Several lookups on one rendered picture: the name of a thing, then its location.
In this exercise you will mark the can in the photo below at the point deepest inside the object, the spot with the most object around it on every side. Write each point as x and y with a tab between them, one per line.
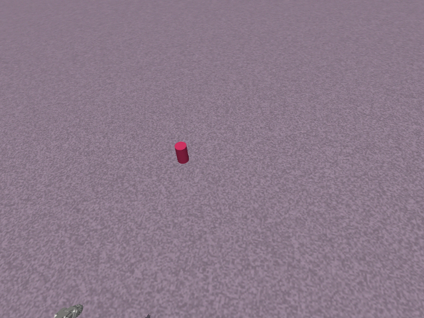
181	152

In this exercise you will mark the left robot hand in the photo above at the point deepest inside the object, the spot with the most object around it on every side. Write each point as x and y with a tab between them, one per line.
71	312

